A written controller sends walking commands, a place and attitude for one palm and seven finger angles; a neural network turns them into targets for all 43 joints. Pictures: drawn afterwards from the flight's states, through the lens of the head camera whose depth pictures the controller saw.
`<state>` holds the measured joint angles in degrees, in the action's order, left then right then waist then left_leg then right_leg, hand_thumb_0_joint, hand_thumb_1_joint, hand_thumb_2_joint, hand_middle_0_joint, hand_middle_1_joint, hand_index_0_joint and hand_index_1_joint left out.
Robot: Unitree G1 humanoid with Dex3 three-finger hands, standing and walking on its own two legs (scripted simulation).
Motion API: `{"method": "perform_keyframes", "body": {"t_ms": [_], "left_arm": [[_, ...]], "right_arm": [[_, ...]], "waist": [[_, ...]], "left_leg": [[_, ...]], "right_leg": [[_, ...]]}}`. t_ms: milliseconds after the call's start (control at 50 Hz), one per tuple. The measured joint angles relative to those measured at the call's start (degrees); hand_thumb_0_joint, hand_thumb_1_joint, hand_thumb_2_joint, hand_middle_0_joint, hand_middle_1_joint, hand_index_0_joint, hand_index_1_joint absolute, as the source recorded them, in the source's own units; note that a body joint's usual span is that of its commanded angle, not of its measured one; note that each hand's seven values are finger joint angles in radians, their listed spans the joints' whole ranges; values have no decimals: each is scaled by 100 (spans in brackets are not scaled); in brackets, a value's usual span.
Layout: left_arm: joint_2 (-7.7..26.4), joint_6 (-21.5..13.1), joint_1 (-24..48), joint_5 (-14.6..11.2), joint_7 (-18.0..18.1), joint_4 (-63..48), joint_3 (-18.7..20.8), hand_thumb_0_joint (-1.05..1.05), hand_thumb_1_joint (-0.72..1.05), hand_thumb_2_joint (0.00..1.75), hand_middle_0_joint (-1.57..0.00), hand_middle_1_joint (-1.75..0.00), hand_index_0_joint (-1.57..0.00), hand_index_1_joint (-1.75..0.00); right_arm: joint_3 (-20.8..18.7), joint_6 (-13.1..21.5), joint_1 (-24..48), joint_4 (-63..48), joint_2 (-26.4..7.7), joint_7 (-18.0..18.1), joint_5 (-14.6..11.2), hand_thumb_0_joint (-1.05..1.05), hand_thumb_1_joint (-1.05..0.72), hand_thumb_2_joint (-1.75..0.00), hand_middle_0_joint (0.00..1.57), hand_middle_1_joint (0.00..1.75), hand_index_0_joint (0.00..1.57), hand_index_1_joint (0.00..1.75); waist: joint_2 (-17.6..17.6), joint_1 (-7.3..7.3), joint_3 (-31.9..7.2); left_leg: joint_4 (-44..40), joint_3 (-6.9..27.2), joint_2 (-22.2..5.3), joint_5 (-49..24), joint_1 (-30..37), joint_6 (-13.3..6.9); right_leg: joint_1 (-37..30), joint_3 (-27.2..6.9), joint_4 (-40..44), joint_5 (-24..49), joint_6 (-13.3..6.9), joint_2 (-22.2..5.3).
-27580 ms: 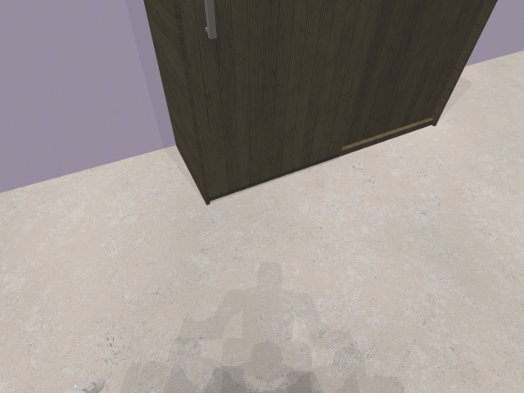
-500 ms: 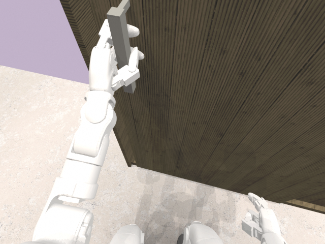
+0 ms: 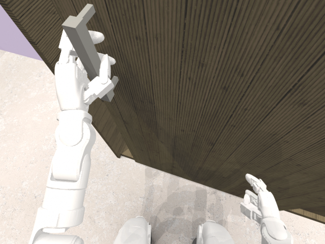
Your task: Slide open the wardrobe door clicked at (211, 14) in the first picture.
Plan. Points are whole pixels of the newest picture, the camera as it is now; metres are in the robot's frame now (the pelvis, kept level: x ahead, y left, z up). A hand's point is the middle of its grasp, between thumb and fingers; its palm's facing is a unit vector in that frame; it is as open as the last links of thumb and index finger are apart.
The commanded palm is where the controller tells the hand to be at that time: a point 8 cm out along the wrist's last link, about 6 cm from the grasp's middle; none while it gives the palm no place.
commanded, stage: step sideways, sliding the door along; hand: left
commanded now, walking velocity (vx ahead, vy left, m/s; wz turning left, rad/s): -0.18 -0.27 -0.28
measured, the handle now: (99, 60) +0.41 +0.19 +0.17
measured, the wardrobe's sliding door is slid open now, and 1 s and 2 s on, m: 0.11 0.44 0.66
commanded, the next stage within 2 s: none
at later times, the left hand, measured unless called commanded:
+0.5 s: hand (182, 98) +0.35 +0.02 +0.17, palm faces +0.25 -0.97 -0.04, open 6.6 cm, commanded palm +0.31 +0.01 +0.16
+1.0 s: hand (291, 133) +0.31 -0.15 +0.17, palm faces +0.00 -1.00 -0.07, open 6.2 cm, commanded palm +0.28 -0.15 +0.16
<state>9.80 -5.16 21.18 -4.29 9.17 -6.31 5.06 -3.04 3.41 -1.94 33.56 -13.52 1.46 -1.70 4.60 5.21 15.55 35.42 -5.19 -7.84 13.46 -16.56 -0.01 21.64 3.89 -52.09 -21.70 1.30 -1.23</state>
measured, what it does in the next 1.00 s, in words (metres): steps to the right: right foot, then left foot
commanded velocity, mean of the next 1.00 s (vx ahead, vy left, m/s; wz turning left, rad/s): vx -0.15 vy -0.28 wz -0.14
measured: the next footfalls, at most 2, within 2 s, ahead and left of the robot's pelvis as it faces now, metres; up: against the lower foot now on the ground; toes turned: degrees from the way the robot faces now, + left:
right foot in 0.32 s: +0.10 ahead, -0.27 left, +0.00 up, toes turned -8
left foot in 0.52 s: +0.06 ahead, -0.04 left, +0.00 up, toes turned +3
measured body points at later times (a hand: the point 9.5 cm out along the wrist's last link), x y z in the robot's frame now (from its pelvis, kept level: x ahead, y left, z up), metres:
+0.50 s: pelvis +0.01 -0.13 +0.00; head +0.12 -0.14 +0.43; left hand +0.33 +0.08 +0.17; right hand +0.22 -0.36 -0.10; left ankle +0.01 -0.03 -0.71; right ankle +0.06 -0.26 -0.72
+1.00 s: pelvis -0.06 -0.24 +0.00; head +0.00 -0.24 +0.44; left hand +0.30 -0.09 +0.17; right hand +0.14 -0.45 -0.08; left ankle +0.02 -0.04 -0.73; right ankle -0.10 -0.37 -0.74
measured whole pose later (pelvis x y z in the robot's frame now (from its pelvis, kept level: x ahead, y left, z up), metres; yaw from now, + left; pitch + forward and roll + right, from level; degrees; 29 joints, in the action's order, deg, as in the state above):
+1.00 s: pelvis -0.06 -0.24 +0.00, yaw -10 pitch -1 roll -2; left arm 11.2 -2.5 15.5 -3.9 8.4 -7.7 0.8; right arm 1.3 5.7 -4.9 29.6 -8.2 -0.8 -1.3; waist 1.4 5.4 9.5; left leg 34.1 -6.2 -15.7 13.5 -18.5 5.6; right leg 10.9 4.2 -29.6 -14.7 1.8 -1.4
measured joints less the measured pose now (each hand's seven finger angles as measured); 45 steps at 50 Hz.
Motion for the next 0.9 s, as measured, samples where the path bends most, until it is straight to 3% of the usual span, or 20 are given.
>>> {"method": "perform_keyframes", "body": {"t_ms": [40, 100, 180, 280, 300, 320, 340, 380, 420, 460, 500, 520, 540, 580, 620, 680, 780, 900], "left_arm": [[39, -11, -4, 96, -74, -77, -102, -3, 72, 80, -45, -140, -21, -134], [10, -23, -120, 242, -110, -179, -175, -2, 72, 80, -45, -140, -22, -131], [40, -5, -383, 235, -137, -313, -145, -2, 71, 81, -45, -140, -22, -131], [197, 71, -685, 84, -77, -448, 54, -4, 70, 83, -45, -140, -21, -132], [245, 102, -716, 40, -55, -464, 119, -4, 69, 83, -45, -140, -21, -131], [279, 114, -746, 10, -21, -484, 207, -4, 69, 83, -45, -140, -20, -131], [219, 79, -832, 15, 36, -530, 335, -5, 68, 83, -45, -140, -19, -130], [66, 4, -1122, 2, 147, -739, 538, -4, 68, 83, -46, -141, -19, -131], [-65, -28, -1358, -25, 221, -1022, 580, -4, 69, 82, -46, -141, -19, -133], [-157, -90, -1491, 18, 255, -1273, 491, -3, 70, 80, -46, -141, -20, -134], [-192, -155, -1561, 91, 204, -1470, 327, -2, 71, 79, -46, -141, -19, -133], [-179, -160, -1568, 135, 158, -1551, 218, -2, 71, 79, -46, -141, -18, -131], [-132, -161, -1512, 142, 101, -1580, 87, -2, 72, 79, -46, -141, -17, -129], [-55, -228, -1345, 188, -19, -1451, -171, -2, 73, 79, -46, -140, -15, -125], [-111, -218, -1335, 281, -86, -1360, -361, -1, 74, 78, -46, -140, -16, -124], [-237, -156, -1393, 349, -124, -1232, -580, 0, 73, 78, -46, -140, -19, -125], [-283, 27, -1310, 368, -191, -997, -802, 0, 73, 79, -45, -140, -25, -130], [-20, 76, -951, 204, -219, -516, -750, 0, 76, 81, -45, -140, -26, -135]], "right_arm": [[-47, -13, -77, 13, 67, -181, 9, 1, -91, -90, 20, 30, 20, 30], [-27, 98, -256, -93, 122, -338, 31, 1, -91, -90, 20, 30, 20, 30], [42, 263, -434, -285, 234, -362, 58, 1, -90, -90, 20, 30, 20, 30], [220, 475, -471, -415, 435, -318, 20, 1, -90, -90, 20, 30, 20, 30], [262, 510, -460, -420, 472, -323, -3, 1, -90, -90, 20, 30, 20, 30], [308, 541, -437, -413, 495, -328, -31, 1, -90, -90, 20, 30, 20, 30], [348, 638, -447, -427, 430, -343, -40, 1, -90, -90, 20, 30, 22, 32], [408, 694, -321, -347, 253, -326, 20, 1, -90, -90, 20, 30, 27, 35], [329, 631, -140, -177, 150, -253, 19, 1, -90, -90, 20, 30, 29, 35], [235, 566, -37, -32, 84, -209, 17, 1, -90, -90, 20, 30, 28, 35], [182, 436, -51, 9, 25, -191, 37, 1, -91, -90, 20, 30, 26, 34], [155, 372, -114, -11, -10, -184, 58, 1, -91, -90, 20, 30, 25, 34], [99, 317, -184, -35, -13, -177, 76, 1, -91, -90, 20, 30, 25, 33], [21, 230, -300, -2, 71, -228, 100, 1, -91, -90, 20, 30, 23, 32], [69, 219, -436, 17, 147, -306, 131, 1, -91, -90, 20, 30, 22, 32], [155, 266, -612, -65, 243, -400, 149, 1, -91, -90, 20, 30, 21, 31], [271, 289, -665, -263, 405, -407, 162, 1, -90, -90, 20, 30, 20, 31], [371, 314, -426, -398, 537, -303, 147, 1, -90, -90, 20, 30, 20, 30]], "waist": [[-172, 164, 112], [-206, 266, 173], [-147, 342, 142], [-96, 393, -33], [-125, 394, -94], [-170, 376, -165], [-85, 302, -202], [-5, 137, -237], [-64, 48, -179], [-172, -78, -82], [-261, -205, -72], [-262, -247, -115], [-280, -261, -124], [-439, -131, -36], [-484, -51, -79], [-412, 11, -202], [-330, 110, -340], [-221, 86, -390]], "left_leg": [[-89, -47, -141, 306, 219, 132], [-395, -2, -418, 304, 505, 352], [-670, 9, -733, 196, 797, 632], [-433, 90, -1013, 369, 831, 944], [-219, 128, -1025, 485, 743, 903], [89, 172, -1017, 650, 593, 707], [499, 331, -1005, 964, 385, 409], [1612, 675, -510, 1956, -128, 206], [2387, 643, 64, 2467, -488, 171], [2128, 401, 415, 2399, -574, 188], [1046, 113, 538, 1523, -391, 229], [403, -25, 487, 609, -197, 191], [157, -65, 435, 301, -98, -32], [248, -123, 364, 467, -25, -204], [144, -136, 177, 564, 89, -159], [-202, -134, -165, 383, 244, -1], [-785, -205, -608, -33, 428, 202], [-979, -208, -878, -341, 398, 494]], "right_leg": [[373, -243, -963, -724, -18, 155], [629, -204, -1179, -686, 19, 104], [555, -170, -439, 26, 114, -97], [-117, -50, 888, 643, 168, -121], [-326, -23, 1246, 997, 173, -122], [-495, 16, 1513, 1129, 148, -145], [-477, 82, 1466, 769, 90, -92], [-242, 35, 1341, 478, -19, -51], [-89, -106, 1490, 804, -101, -54], [-77, -145, 1750, 1071, -174, -64], [4, -102, 1832, 1264, -215, -35], [103, -58, 1704, 1289, -202, 23], [244, -57, 1293, 999, -136, 70], [527, -307, 30, -30, -73, 170], [729, -375, -1059, -456, -36, 257], [811, -307, -1807, -463, 53, 172], [508, -229, -1127, -120, 172, -72], [-265, -66, 574, -114, 188, 9]]}}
